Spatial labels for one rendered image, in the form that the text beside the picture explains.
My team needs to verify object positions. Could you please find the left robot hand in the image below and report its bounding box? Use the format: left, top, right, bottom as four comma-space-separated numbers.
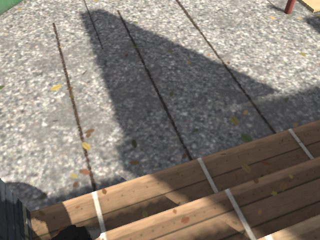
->
49, 225, 101, 240

